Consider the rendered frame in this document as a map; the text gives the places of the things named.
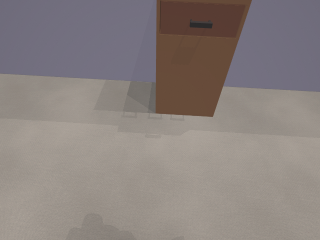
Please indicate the handle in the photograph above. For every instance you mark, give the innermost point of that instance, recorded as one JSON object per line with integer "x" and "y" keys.
{"x": 201, "y": 24}

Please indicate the drawer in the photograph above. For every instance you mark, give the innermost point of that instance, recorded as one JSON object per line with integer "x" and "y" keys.
{"x": 175, "y": 18}

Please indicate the cabinet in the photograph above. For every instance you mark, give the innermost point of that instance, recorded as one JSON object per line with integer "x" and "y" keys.
{"x": 191, "y": 70}

